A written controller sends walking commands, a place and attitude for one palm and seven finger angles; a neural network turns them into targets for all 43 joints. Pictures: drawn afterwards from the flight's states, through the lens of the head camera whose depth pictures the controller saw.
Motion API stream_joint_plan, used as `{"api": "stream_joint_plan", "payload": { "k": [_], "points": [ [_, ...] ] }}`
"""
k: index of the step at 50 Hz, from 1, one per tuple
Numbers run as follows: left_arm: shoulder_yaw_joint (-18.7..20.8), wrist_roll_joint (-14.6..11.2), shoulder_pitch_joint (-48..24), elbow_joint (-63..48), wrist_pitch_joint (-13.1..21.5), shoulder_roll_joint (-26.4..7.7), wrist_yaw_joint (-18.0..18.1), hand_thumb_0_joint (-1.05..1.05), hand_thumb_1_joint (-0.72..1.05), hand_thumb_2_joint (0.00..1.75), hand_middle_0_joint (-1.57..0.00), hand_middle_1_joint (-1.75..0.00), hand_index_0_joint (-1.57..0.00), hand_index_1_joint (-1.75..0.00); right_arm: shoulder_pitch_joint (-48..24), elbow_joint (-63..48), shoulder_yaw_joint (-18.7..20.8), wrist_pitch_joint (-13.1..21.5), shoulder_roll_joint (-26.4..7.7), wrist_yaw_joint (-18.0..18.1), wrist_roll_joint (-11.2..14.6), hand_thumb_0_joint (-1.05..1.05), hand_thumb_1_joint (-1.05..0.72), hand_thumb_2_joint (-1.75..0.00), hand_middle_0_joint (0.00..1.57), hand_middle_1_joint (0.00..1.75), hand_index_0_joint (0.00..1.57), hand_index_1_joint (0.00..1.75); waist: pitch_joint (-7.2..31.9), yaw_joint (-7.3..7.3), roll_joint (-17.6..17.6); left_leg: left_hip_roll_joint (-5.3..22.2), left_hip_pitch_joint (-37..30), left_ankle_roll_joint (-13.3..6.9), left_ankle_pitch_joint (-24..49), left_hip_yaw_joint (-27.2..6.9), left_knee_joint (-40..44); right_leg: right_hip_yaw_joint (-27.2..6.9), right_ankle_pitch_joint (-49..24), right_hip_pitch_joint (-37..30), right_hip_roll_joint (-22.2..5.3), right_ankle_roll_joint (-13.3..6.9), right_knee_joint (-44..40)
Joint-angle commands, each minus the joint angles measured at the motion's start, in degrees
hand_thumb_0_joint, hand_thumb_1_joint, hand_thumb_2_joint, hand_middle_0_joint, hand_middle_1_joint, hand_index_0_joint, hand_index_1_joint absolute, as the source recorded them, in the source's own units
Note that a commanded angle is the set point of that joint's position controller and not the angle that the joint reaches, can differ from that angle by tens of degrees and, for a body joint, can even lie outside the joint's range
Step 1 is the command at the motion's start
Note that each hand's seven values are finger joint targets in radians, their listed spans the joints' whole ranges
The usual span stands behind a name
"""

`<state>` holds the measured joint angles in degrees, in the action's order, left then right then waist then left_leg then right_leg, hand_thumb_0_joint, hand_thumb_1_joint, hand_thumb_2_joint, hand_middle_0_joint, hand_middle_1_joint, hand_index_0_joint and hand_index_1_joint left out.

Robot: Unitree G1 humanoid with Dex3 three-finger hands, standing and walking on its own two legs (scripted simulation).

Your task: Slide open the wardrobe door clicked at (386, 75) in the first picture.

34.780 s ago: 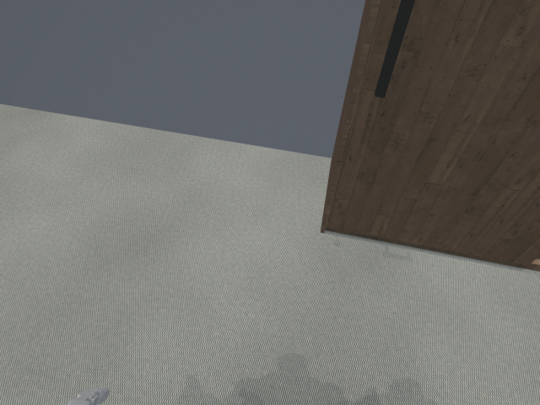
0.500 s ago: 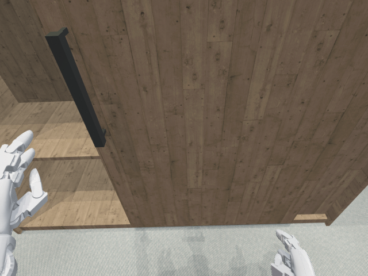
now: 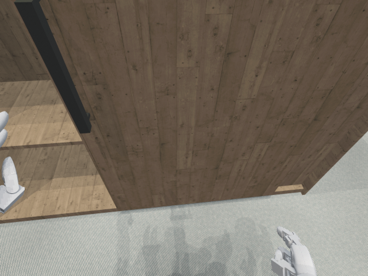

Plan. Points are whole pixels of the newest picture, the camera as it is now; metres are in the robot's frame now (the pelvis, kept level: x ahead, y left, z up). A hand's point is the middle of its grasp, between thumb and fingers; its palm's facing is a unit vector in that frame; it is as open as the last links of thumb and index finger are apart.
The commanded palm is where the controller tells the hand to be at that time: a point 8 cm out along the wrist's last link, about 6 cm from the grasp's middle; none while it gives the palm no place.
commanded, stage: step back with the hand held close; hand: left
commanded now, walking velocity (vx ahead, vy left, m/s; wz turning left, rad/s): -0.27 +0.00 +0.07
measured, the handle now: (65, 75) +0.50 +0.33 +0.16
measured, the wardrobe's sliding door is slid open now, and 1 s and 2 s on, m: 0.65 0.65 0.65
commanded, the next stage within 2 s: stop stepping back and stand still in 0.82 s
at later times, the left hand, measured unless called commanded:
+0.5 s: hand out of the picture +0.11 +0.33 +0.18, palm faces +0.44 -0.80 -0.40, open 7.4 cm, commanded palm +0.04 +0.36 +0.18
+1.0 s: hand out of the picture +0.00 +0.31 +0.17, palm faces +0.29 -0.84 -0.45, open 7.4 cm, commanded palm -0.08 +0.36 +0.18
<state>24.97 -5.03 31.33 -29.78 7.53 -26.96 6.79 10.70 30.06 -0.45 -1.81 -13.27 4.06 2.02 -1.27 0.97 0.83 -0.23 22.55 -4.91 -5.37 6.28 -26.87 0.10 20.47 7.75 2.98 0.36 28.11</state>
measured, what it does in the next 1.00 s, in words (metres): walks backwards: left foot, then right foot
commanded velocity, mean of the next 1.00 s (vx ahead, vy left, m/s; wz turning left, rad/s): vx -0.31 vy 0.00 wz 0.05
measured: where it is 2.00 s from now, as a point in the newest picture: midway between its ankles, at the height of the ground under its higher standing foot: outside the picture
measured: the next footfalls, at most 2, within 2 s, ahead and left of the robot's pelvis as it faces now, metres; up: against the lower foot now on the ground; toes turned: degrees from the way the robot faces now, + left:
left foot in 0.30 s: +0.07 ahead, +0.10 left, +0.00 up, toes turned +0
right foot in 0.68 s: -0.20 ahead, -0.05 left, +0.00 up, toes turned -3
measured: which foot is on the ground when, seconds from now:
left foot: down 0.00-0.20, up 0.22-0.28, down 0.30-0.68, up 0.70-0.80, down 0.82-1.00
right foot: down 0.00-0.32, up 0.34-0.66, down 0.68-0.82, up 0.84-1.00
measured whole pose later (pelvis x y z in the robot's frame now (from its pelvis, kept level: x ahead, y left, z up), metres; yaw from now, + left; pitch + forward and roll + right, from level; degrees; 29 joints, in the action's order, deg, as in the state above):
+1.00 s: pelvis -0.23 +0.07 +0.00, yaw -2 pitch -2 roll -2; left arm 24.6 -4.1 28.7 -32.9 8.3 -28.1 6.2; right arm 10.4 34.0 -1.0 6.5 -9.5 2.5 -0.9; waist -4.8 -2.0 -2.8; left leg -1.1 22.2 -2.6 -0.4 -1.2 -23.8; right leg -1.3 27.8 20.7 4.8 -1.3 49.1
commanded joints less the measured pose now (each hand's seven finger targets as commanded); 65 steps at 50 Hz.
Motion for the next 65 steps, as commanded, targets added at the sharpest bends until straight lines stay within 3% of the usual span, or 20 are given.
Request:
{"api": "stream_joint_plan", "payload": {
  "k": [1, 6, 11, 13, 16, 19, 29, 31, 34, 36, 37, 39, 41, 45, 51, 53, 54, 55, 59, 65],
  "points": [
    [7.33, 0.25, -0.66, -12.84, 3.3, -9.42, 1.58, 0.0, 0.9, 0.9, -0.2, -0.3, -0.2, -0.3, -6.19, -9.28, 2.82, 4.63, -8.18, 0.5, -0.73, 0.0, -0.9, -0.9, 0.2, 0.3, 0.2, 0.3, 10.51, 1.4, 9.24, 10.67, -9.48, -1.63, -4.75, -16.05, 10.59, -0.71, -3.92, 4.03, -1.45, 1.68, 0.84],
    [9.17, 0.43, 0.22, -13.53, 4.02, -10.68, 1.7, 0.0, 0.9, 0.9, -0.2, -0.3, -0.2, -0.3, -5.62, -9.11, 2.94, 5.84, -7.83, 0.54, -1.37, 0.0, -0.9, -0.9, 0.2, 0.3, 0.2, 0.3, 6.32, 1.15, 5.91, 7.15, 2.96, 3.89, -27.88, -14.85, 15.31, -0.3, 6.16, -0.53, -1.05, -2.78, -5.54],
    [7.0, 0.08, -2.44, -15.81, 6.04, -9.62, 3.02, 0.0, 0.9, 0.9, -0.2, -0.3, -0.2, -0.3, -2.13, -4.66, 3.05, 7.29, -5.98, 0.39, -1.84, 0.0, -0.9, -0.9, 0.2, 0.3, 0.2, 0.3, 7.89, -0.9, -8.41, 0.45, -16.91, 5.46, -11.84, -9.85, -20.58, -12.97, 0.23, 23.83, -19.42, -11.54, -16.34],
    [4.8, 1.11, -6.08, -14.5, 5.74, -8.6, 3.12, 0.0, 0.9, 0.9, -0.2, -0.3, -0.2, -0.3, -2.57, -4.45, 2.22, 7.97, -5.67, 1.03, -1.79, 0.0, -0.9, -0.9, 0.2, 0.3, 0.2, 0.3, 3.93, -2.17, -4.66, 2.21, -13.05, 4.51, -10.23, -11.59, -9.4, -7.41, -10.36, 19.28, -16.07, -7.55, -8.87],
    [4.65, 2.1, -15.23, -15.66, 5.81, -10.59, 2.98, 0.0, 0.9, 0.9, -0.2, -0.3, -0.2, -0.3, -6.27, -4.83, 1.86, 9.98, -7.47, 2.59, -2.07, 0.0, -0.9, -0.9, 0.2, 0.3, 0.2, 0.3, 1.44, 0.54, 18.28, 13.17, -4.3, 0.88, 5.6, -26.55, 14.29, -0.26, 5.29, 11.05, 0.26, -0.46, 13.0],
    [4.89, 2.34, -9.56, -10.33, 6.61, -8.37, 2.54, 0.0, 0.9, 0.9, -0.2, -0.3, -0.2, -0.3, -2.9, -3.81, 2.65, 11.35, -6.74, 1.1, -2.92, 0.0, -0.9, -0.9, 0.2, 0.3, 0.2, 0.3, 6.65, 0.79, 11.47, 16.38, 0.2, -1.15, -21.33, -30.29, 20.45, -4.21, 7.4, 6.03, 0.66, -1.32, 23.24],
    [6.18, 0.31, -0.47, -16.6, 5.97, -8.67, 2.08, 0.0, 0.9, 0.9, -0.2, -0.3, -0.2, -0.3, -3.55, -3.95, 3.12, 11.22, -4.89, -1.14, -3.38, 0.0, -0.9, -0.9, 0.2, 0.3, 0.2, 0.3, 13.7, 0.85, 13.27, 9.08, -7.77, 8.77, -18.33, -15.11, 25.41, 5.1, 9.4, -0.38, 4.81, -3.8, 4.53],
    [8.32, -0.25, 0.42, -14.66, 5.92, -10.88, 2.18, 0.0, 0.9, 0.9, -0.2, -0.3, -0.2, -0.3, -2.56, -3.14, 3.35, 9.98, -4.86, -1.18, -3.53, 0.0, -0.9, -0.9, 0.2, 0.3, 0.2, 0.3, 13.7, 0.54, 10.83, 7.39, -9.06, 11.71, -12.01, -11.78, 18.75, 3.78, 5.55, -2.13, 1.75, -5.37, -8.34],
    [8.48, -0.94, -2.85, -13.1, 7.61, -12.5, 2.11, 0.0, 0.9, 0.9, -0.2, -0.3, -0.2, -0.3, -5.37, -1.54, 2.3, 9.1, -3.87, -0.66, -2.54, 0.0, -0.9, -0.9, 0.2, 0.3, 0.2, 0.3, 7.06, 0.72, -11.69, -0.42, -11.86, 9.12, -16.81, -9.36, -26.17, -16.32, -6.84, 21.12, -24.0, -13.78, -22.49],
    [8.53, 0.23, -10.02, -14.41, 8.87, -12.73, 1.93, 0.0, 0.9, 0.9, -0.2, -0.3, -0.2, -0.3, -6.07, -1.37, 1.31, 10.63, -3.3, -0.98, -3.49, 0.0, -0.9, -0.9, 0.2, 0.3, 0.2, 0.3, 7.52, 0.61, -8.75, 0.66, -1.86, 7.82, -23.22, -12.49, -32.6, -8.98, -31.72, 13.66, -25.45, -13.75, -11.44],
    [4.96, 1.14, -7.11, -10.59, 7.51, -8.23, 0.87, 0.0, 0.9, 0.9, -0.2, -0.3, -0.2, -0.3, -3.85, -0.69, 2.49, 10.13, -3.58, -0.51, -2.01, 0.0, -0.9, -0.9, 0.2, 0.3, 0.2, 0.3, 6.78, -1.33, -14.43, 1.29, -0.34, 6.58, -19.24, -11.48, -24.13, -1.76, -38.68, 5.0, -19.06, -10.58, -5.7],
    [3.9, 1.86, -10.01, -11.08, 5.11, -8.75, 0.58, 0.0, 0.9, 0.9, -0.2, -0.3, -0.2, -0.3, -6.23, -1.6, 1.01, 9.0, -4.97, 0.96, -1.48, 0.0, -0.9, -0.9, 0.2, 0.3, 0.2, 0.3, 3.29, -2.71, -3.56, -1.31, -6.8, 6.25, 0.03, -6.38, -2.34, 2.44, -42.48, 5.92, -11.35, -3.64, 7.38],
    [3.11, 1.85, -11.78, -15.14, 5.25, -10.08, 0.61, 0.0, 0.9, 0.9, -0.2, -0.3, -0.2, -0.3, -8.31, -2.23, 1.25, 10.55, -6.83, 0.64, -1.84, 0.0, -0.9, -0.9, 0.2, 0.3, 0.2, 0.3, 5.59, -0.04, 21.03, 14.54, -18.34, 0.28, 46.48, -24.71, 8.26, 0.49, 6.29, 16.63, -0.23, -0.13, 26.52],
    [6.81, 1.03, -4.36, -14.55, 5.62, -11.11, 0.79, 0.0, 0.9, 0.9, -0.2, -0.3, -0.2, -0.3, -3.87, -2.32, 3.4, 12.06, -6.83, -0.55, -3.19, 0.0, -0.9, -0.9, 0.2, 0.3, 0.2, 0.3, 10.68, 0.49, 7.13, 16.91, -4.29, -2.62, 0.91, -29.48, 15.26, -5.44, 10.08, 8.1, 0.79, -0.66, 29.48],
    [12.86, 0.93, 6.92, -21.69, 5.72, -12.5, 1.94, 0.0, 0.9, 0.9, -0.2, -0.3, -0.2, -0.3, -3.87, -6.25, 3.83, 10.22, -6.34, -1.6, -2.69, 0.0, -0.9, -0.9, 0.2, 0.3, 0.2, 0.3, 10.46, 0.87, 22.82, 6.55, 15.37, 3.45, -36.65, -14.73, 22.5, 7.02, 7.38, -14.98, 5.16, -2.99, 8.93],
    [11.25, 1.19, 9.21, -18.66, 4.83, -11.2, 1.96, 0.0, 0.9, 0.9, -0.2, -0.3, -0.2, -0.3, -1.91, -5.37, 3.99, 9.7, -4.64, -1.62, -2.17, 0.0, -0.9, -0.9, 0.2, 0.3, 0.2, 0.3, 9.44, 0.53, 9.69, -1.04, 10.04, 7.52, -30.24, -6.55, 5.41, 2.74, 10.87, -10.59, -1.08, -5.58, -8.78],
    [11.25, 1.26, 8.56, -16.48, 4.45, -11.91, 2.13, 0.0, 0.9, 0.9, -0.2, -0.3, -0.2, -0.3, -0.88, -4.3, 4.7, 8.97, -4.13, -1.46, -2.04, 0.0, -0.9, -0.9, 0.2, 0.3, 0.2, 0.3, 7.04, -0.41, -9.29, -4.62, 1.98, 8.69, -22.51, -4.34, -22.44, -13.62, 18.88, 8.48, -16.24, -9.94, -19.26],
    [10.47, 0.54, 5.13, -15.31, 4.27, -10.77, 2.17, 0.0, 0.9, 0.9, -0.2, -0.3, -0.2, -0.3, -1.5, -3.4, 5.14, 8.32, -6.03, -0.86, -2.13, 0.0, -0.9, -0.9, 0.2, 0.3, 0.2, 0.3, 0.8, -0.83, -14.86, -3.83, 6.7, 8.45, -18.43, -10.14, -40.78, -29.71, 26.09, 23.04, -27.22, -14.09, -25.24],
    [6.14, 2.28, -7.07, 0.11, 4.03, -6.95, 2.73, 0.0, 0.9, 0.9, -0.2, -0.3, -0.2, -0.3, -1.68, 0.27, 3.53, 8.84, -6.0, 0.12, -2.31, 0.0, -0.9, -0.9, 0.2, 0.3, 0.2, 0.3, 1.34, -3.77, -7.47, 3.57, 7.04, 6.12, -12.31, -8.42, -34.98, -10.12, 20.34, 17.82, -19.19, -6.76, -18.54],
    [-1.31, 4.79, -14.79, -1.23, 4.85, -3.39, 4.34, 0.0, 0.9, 0.9, -0.2, -0.3, -0.2, -0.3, -2.16, 0.82, 3.25, 12.3, -5.63, 1.97, -3.04, 0.0, -0.9, -0.9, 0.2, 0.3, 0.2, 0.3, 1.24, -1.04, -10.65, -0.02, -6.44, 2.35, -19.29, 2.14, -3.86, -5.37, 18.19, 9.35, -16.12, -6.72, -12.8]
  ]
}}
